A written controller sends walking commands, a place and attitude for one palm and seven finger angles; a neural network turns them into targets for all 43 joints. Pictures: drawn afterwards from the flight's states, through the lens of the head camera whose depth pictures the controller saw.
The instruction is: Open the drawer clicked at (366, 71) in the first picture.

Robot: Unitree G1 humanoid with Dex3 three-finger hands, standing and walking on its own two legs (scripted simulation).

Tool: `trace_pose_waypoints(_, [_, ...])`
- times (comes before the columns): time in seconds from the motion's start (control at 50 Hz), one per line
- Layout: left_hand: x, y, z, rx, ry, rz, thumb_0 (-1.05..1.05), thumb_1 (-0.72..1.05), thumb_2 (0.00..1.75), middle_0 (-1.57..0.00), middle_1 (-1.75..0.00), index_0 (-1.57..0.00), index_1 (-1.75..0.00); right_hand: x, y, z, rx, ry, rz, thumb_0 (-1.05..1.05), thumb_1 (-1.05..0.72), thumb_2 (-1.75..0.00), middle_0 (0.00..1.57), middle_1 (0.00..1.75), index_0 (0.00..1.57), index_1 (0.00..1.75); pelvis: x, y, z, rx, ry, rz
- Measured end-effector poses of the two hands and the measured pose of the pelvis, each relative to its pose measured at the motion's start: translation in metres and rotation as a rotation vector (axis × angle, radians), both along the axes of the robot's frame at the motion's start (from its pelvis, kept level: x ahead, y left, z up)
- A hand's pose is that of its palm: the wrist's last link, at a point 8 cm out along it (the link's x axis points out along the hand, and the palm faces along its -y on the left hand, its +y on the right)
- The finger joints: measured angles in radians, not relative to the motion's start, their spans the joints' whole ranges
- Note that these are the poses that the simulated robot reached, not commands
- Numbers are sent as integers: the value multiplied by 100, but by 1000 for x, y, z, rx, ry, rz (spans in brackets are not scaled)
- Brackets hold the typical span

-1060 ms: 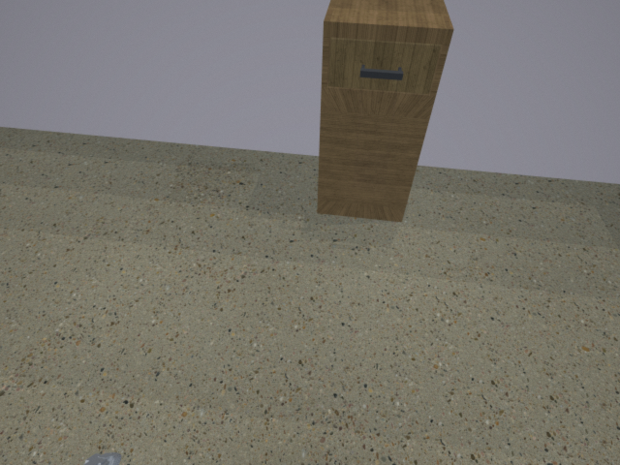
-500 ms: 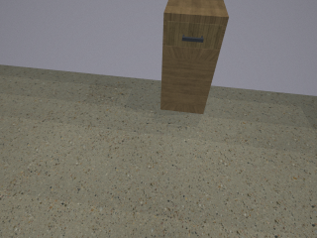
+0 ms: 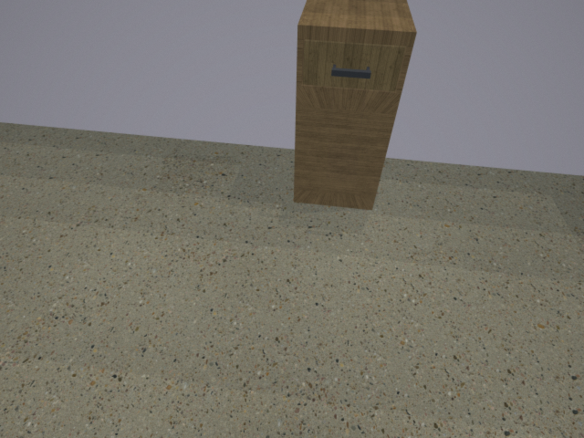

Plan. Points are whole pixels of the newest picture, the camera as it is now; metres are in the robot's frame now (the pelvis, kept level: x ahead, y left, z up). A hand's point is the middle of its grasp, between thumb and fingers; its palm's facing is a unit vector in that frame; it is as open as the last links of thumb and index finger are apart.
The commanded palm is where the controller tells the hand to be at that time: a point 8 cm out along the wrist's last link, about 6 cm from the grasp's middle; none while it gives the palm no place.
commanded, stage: look at it before walking up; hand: left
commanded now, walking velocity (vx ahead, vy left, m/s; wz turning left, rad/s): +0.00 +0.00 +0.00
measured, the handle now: (351, 70) +1.31 -0.14 -0.07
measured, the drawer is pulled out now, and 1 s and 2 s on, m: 0.00 0.00 0.00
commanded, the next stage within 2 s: walk to a spot facing it in 0.38 s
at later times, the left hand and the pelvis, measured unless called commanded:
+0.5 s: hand out of the picture +0.08 +0.25 -0.16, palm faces -0.02 -0.94 -0.34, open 7.4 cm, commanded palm none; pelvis +0.01 +0.00 +0.00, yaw +0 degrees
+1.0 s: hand out of the picture +0.09 +0.14 -0.17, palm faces -0.14 -0.97 -0.19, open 7.4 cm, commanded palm none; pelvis +0.09 -0.04 -0.01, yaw -13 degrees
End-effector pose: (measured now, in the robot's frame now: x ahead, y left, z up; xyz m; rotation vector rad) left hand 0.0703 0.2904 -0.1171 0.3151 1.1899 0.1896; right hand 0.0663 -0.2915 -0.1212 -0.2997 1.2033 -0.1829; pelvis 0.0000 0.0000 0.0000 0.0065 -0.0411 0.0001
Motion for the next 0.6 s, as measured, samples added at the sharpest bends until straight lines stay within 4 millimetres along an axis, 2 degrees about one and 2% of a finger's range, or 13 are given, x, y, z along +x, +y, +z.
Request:
trace_pose_waypoints(0.48, [0, 3, -2, 1, 29, 11, 1, 90, 90, -21, -30, -20, -30, 12, -1, 3, -11, 9, 8, 0, -91, -89, 20, 30, 21, 30, 8, 0, 1, -2, 6, 2])
trace_pose_waypoints(0.6, [0, -3, -7, -12, 43, 12, 0, 91, 90, -21, -30, -20, -30, 14, 6, -1, 2, -5, -9, 0, -91, -89, 20, 30, 21, 30, 13, 1, -1, -2, 7, -28])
